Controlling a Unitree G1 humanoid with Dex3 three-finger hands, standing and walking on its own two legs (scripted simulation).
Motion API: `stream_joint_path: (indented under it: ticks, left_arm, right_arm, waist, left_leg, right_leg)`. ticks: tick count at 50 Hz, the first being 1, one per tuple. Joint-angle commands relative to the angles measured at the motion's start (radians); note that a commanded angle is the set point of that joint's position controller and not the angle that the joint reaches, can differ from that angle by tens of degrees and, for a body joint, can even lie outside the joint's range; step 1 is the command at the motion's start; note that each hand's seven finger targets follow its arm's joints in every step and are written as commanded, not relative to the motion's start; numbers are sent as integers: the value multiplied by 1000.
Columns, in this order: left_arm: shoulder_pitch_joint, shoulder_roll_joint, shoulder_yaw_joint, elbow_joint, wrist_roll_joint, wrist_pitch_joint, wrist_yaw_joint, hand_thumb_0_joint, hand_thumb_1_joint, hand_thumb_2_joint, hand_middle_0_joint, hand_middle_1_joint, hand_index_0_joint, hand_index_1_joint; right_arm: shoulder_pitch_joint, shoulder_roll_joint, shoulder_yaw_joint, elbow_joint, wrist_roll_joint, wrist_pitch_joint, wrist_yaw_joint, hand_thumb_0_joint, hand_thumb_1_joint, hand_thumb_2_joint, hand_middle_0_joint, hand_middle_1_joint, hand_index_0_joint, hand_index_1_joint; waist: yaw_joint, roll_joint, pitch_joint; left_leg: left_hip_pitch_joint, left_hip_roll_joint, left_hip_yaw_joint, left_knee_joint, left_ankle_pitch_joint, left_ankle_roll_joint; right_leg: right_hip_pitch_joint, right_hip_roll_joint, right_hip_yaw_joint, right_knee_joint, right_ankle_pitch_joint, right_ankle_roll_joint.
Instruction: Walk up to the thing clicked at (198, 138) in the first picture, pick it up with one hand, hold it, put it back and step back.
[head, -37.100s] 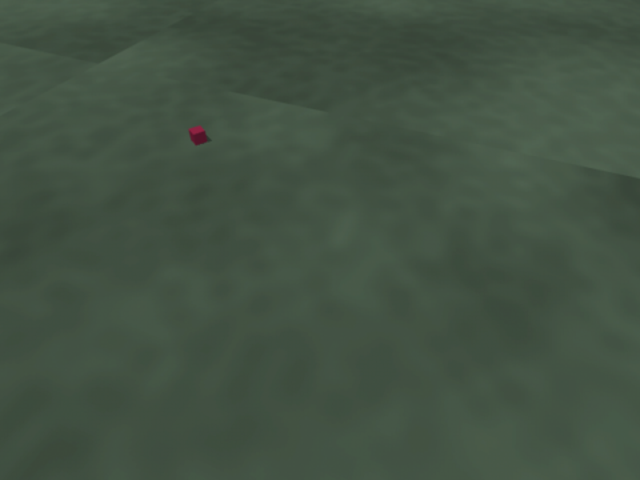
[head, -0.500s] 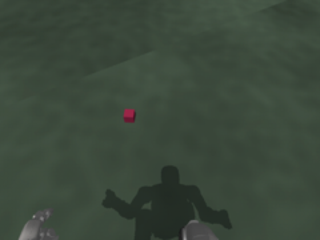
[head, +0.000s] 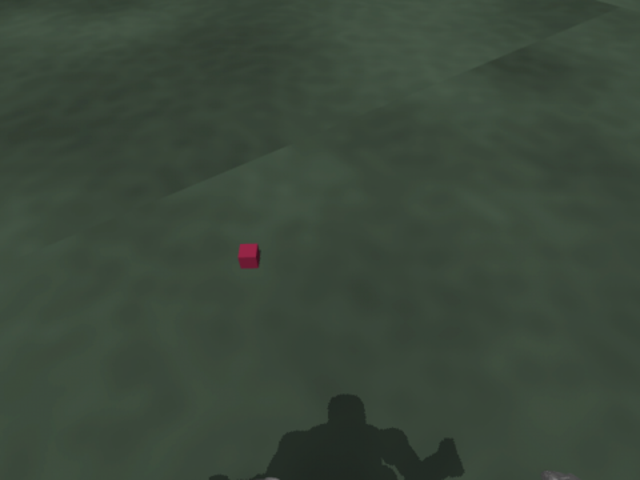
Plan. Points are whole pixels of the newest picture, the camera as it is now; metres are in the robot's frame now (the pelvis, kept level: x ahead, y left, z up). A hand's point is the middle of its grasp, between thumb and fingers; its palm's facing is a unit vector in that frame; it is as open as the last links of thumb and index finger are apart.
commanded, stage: step back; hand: left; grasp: from above
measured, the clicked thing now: (249, 256) +1.05 +0.33 -0.73
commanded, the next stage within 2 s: stand in 0.88 s
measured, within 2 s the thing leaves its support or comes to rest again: neither
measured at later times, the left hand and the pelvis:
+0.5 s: hand out of the picture +0.07 +0.27 -0.14, palm faces +0.08 -0.92 -0.39, open 7.3 cm; pelvis +0.00 -0.01 +0.00, yaw +4 degrees
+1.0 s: hand out of the picture +0.11 +0.27 -0.14, palm faces +0.12 -0.93 -0.34, open 7.3 cm; pelvis +0.05 +0.00 +0.01, yaw +6 degrees
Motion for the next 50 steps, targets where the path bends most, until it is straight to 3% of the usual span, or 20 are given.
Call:
stream_joint_path:
  ticks: [1, 4, 8, 9, 11, 12, 16, 20, 22, 24, 25, 26, 27, 30, 34, 37, 39, 40, 44, 50]
  left_arm:
    - [-165, 246, 68, -116, -1, -54, 26, 0, 900, 900, -200, -300, -200, -300]
    - [-70, 277, 77, -100, 4, -58, 16, 0, 900, 900, -200, -300, -200, -300]
    - [-125, 256, 65, -120, -7, -28, 5, 0, 900, 900, -200, -300, -200, -300]
    - [-92, 204, 49, -117, -9, -28, 4, 0, 900, 900, -200, -300, -200, -300]
    - [-139, 182, 44, -123, -28, -24, 7, 0, 900, 900, -200, -300, -200, -300]
    - [-167, 260, 65, -116, -20, -26, 9, 0, 900, 900, -200, -300, -200, -300]
    - [-101, 225, 59, -89, -25, -34, -9, 0, 900, 900, -200, -300, -200, -300]
    - [-121, 194, 57, -74, -28, -41, -10, 0, 900, 900, -200, -300, -200, -300]
    - [-59, 180, 56, -32, -29, -56, 4, 0, 900, 900, -200, -300, -200, -300]
    - [-14, 235, 74, -5, -15, -64, 22, 0, 900, 900, -200, -300, -200, -300]
    - [-23, 297, 85, -19, -5, -70, 28, 0, 900, 900, -200, -300, -200, -300]
    - [-135, 337, 83, -48, -7, -68, 24, 0, 900, 900, -200, -300, -200, -300]
    - [-216, 329, 80, -72, -5, -65, 20, 0, 900, 900, -200, -300, -200, -300]
    - [-216, 262, 61, -66, -17, -72, 21, 0, 900, 900, -200, -300, -200, -300]
    - [-242, 270, 59, -52, -22, -67, 19, 0, 900, 900, -200, -300, -200, -300]
    - [-240, 206, 34, -49, -36, -55, 17, 0, 900, 900, -200, -300, -200, -300]
    - [-219, 179, 26, -22, -60, -47, 18, 0, 900, 900, -200, -300, -200, -300]
    - [-214, 195, 26, -5, -55, -47, 21, 0, 900, 900, -200, -300, -200, -300]
    - [-183, 187, 12, 43, -50, -61, 20, 0, 900, 900, -200, -300, -200, -300]
    - [-216, 184, -8, 61, -52, -49, 22, 0, 900, 900, -200, -300, -200, -300]
  right_arm:
    - [-22, -159, -32, -44, 15, -46, -11, 0, -900, -900, 200, 300, 200, 300]
    - [-42, -160, -22, -52, 7, -64, -7, 0, -900, -900, 200, 300, 200, 300]
    - [72, -162, -44, 13, 0, -92, -12, 0, -900, -900, 200, 300, 200, 300]
    - [102, -181, -57, 24, -6, -101, -17, 0, -900, -900, 200, 300, 200, 300]
    - [125, -322, -85, 16, -15, -110, -20, 0, -900, -900, 200, 300, 200, 300]
    - [123, -347, -94, 19, -3, -108, -16, 0, -900, -900, 200, 300, 200, 300]
    - [62, -241, -61, -3, -9, -116, -18, 0, -900, -900, 200, 300, 200, 300]
    - [40, -226, -55, -5, -10, -99, -13, 0, -900, -900, 200, 300, 200, 300]
    - [-16, -193, -37, -17, 3, -80, -12, 0, -900, -900, 200, 300, 200, 300]
    - [-8, -113, -7, -29, 19, -70, -18, 0, -900, -900, 200, 300, 200, 300]
    - [26, -76, 5, -36, 24, -68, -23, 0, -900, -900, 200, 300, 200, 300]
    - [50, -132, -14, -2, 15, -54, -32, 0, -900, -900, 200, 300, 200, 300]
    - [100, -175, -31, 31, 14, -50, -30, 0, -900, -900, 200, 300, 200, 300]
    - [92, -164, -21, 65, 12, -56, -21, 0, -900, -900, 200, 300, 200, 300]
    - [104, -145, -17, 87, 6, -67, -18, 0, -900, -900, 200, 300, 200, 300]
    - [101, -167, -31, 108, -9, -80, -25, 0, -900, -900, 200, 300, 200, 300]
    - [-32, -235, -31, 79, 1, -87, -25, 0, -900, -900, 200, 300, 200, 300]
    - [-75, -232, -28, 75, 2, -83, -20, 0, -900, -900, 200, 300, 200, 300]
    - [-16, -176, -5, 105, 20, -91, -24, 0, -900, -900, 200, 300, 200, 300]
    - [-81, -178, 0, 125, 24, -93, -27, 0, -900, -900, 200, 300, 200, 300]
  waist:
    - [-44, -172, 59]
    - [12, -243, 10]
    - [-46, -195, -31]
    - [-51, -95, -78]
    - [-76, 119, -75]
    - [-89, 84, -11]
    - [-40, 88, 29]
    - [-60, 160, -8]
    - [-6, 135, -47]
    - [24, -25, -88]
    - [12, -190, -89]
    - [-13, -152, -60]
    - [-48, -147, -12]
    - [-41, -148, -2]
    - [-54, -184, -48]
    - [-70, -93, -98]
    - [-11, 45, -92]
    - [-10, 54, -76]
    - [-42, 10, -178]
    - [-42, 29, -161]
  left_leg:
    - [-36, -35, -66, 60, 27, -1]
    - [-36, -11, 0, -99, -24, -10]
    - [230, -39, 74, -450, 118, 1]
    - [375, 16, -34, -463, 173, 18]
    - [390, 343, -542, -569, -100, 206]
    - [253, 377, -577, -604, -226, 277]
    - [226, 234, -298, -555, -19, 181]
    - [145, 189, -191, -496, 99, 160]
    - [57, 144, -100, -357, 180, 115]
    - [-75, 52, -62, -170, 124, 53]
    - [-132, -43, -56, -49, -25, 14]
    - [-11, -4, -67, 47, -145, 9]
    - [59, 30, -53, 72, -154, 3]
    - [30, 23, -70, 14, -59, 14]
    - [145, 30, 28, -219, 23, 5]
    - [292, 75, -55, -418, 368, 30]
    - [178, 228, -229, -435, 406, 125]
    - [120, 225, -202, -428, 342, 131]
    - [269, 140, -77, -380, 651, 39]
    - [367, 154, -58, -418, 772, 33]
  right_leg:
    - [-100, -213, 186, -309, 15, -128]
    - [34, -219, 188, -280, 28, -122]
    - [-38, -199, 94, -143, 62, -104]
    - [-122, -167, 50, -11, 138, -72]
    - [-368, -26, -62, 248, -171, -9]
    - [-317, -68, 12, 312, -205, -12]
    - [-298, -83, -11, 243, -75, -7]
    - [-120, -38, -77, 25, -20, 8]
    - [66, -6, -121, -164, 138, 8]
    - [225, -98, 31, -234, 163, -8]
    - [191, -287, 315, -358, 40, -62]
    - [-48, -409, 406, -414, -230, -157]
    - [-154, -412, 415, -404, -291, -197]
    - [-86, -297, 219, -340, -72, -137]
    - [-67, -278, 109, -234, 212, -127]
    - [-87, -193, 2, -73, 388, -38]
    - [-43, -57, -80, -39, 90, 18]
    - [25, -70, -67, -94, 44, 11]
    - [129, -149, -12, -124, 509, -11]
    - [115, -131, -33, -180, 509, 6]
